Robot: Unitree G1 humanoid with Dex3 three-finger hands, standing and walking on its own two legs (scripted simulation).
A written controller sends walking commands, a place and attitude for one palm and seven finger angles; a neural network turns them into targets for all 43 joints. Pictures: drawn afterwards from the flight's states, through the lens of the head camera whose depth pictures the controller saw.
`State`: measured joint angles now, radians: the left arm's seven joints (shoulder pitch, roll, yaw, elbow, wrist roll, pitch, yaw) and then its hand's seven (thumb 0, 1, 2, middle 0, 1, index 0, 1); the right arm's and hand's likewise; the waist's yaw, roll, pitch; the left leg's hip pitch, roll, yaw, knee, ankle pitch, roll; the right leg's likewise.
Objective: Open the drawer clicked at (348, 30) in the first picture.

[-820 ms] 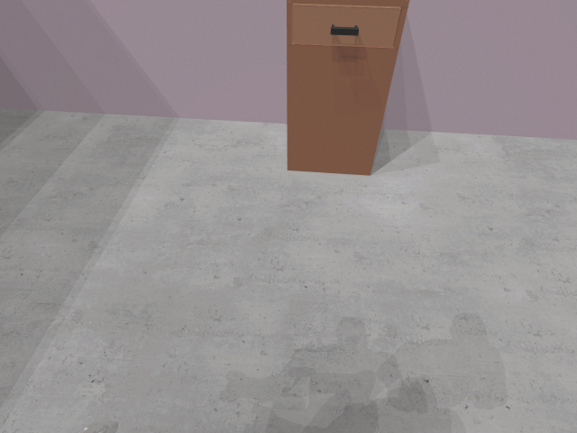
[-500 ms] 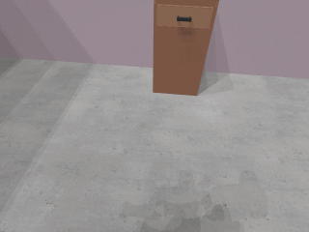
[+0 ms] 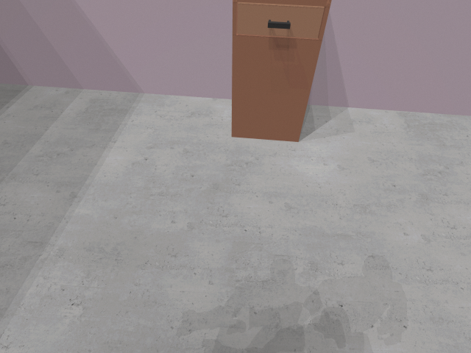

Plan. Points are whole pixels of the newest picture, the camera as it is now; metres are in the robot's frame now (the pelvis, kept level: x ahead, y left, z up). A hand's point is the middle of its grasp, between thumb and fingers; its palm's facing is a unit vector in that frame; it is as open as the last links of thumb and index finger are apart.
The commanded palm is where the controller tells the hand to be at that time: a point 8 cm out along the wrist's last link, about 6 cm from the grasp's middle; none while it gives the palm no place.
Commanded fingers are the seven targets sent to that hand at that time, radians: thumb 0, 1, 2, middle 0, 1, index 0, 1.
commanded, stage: look at it before walking up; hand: left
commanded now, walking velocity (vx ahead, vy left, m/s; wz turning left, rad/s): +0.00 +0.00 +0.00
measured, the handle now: (278, 23) +1.53 -0.12 -0.03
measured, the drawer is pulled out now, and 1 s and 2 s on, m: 0.00 0.00 0.00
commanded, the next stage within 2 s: walk to a spot facing it in 0.62 s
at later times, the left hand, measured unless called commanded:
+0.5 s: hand out of the picture +0.07 +0.25 -0.16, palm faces -0.02 -0.94 -0.33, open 7.4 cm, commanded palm none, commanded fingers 0.00 0.90 0.90 -0.20 -0.30 -0.20 -0.30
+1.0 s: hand out of the picture +0.06 +0.20 -0.18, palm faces -0.09 -0.97 -0.23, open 7.4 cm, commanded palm none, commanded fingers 0.00 0.90 0.90 -0.20 -0.30 -0.20 -0.30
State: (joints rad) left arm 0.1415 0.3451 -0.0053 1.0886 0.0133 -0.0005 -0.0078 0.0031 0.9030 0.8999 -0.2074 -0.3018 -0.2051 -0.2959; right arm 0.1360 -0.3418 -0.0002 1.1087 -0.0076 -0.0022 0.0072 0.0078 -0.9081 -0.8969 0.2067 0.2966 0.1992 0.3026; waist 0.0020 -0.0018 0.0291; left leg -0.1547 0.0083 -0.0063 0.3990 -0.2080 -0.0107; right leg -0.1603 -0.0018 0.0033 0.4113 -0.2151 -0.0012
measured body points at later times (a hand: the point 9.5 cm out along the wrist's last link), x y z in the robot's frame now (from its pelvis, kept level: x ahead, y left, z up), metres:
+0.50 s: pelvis +0.00 +0.00 +0.00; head +0.00 +0.00 +0.45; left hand +0.07 +0.30 -0.13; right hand +0.09 -0.29 -0.13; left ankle +0.01 +0.13 -0.74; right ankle +0.01 -0.12 -0.74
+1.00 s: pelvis +0.04 -0.01 -0.01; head +0.04 -0.01 +0.44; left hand +0.07 +0.26 -0.16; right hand +0.05 -0.27 -0.16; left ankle +0.01 +0.13 -0.74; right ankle +0.01 -0.11 -0.73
